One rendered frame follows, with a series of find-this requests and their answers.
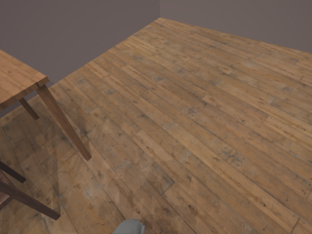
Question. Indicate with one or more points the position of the table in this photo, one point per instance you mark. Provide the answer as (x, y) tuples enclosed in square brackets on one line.
[(18, 80)]

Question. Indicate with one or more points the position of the left robot thigh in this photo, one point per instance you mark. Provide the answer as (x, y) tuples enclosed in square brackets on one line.
[(130, 226)]

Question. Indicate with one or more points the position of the chair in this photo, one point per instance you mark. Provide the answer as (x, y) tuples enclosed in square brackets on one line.
[(8, 192)]

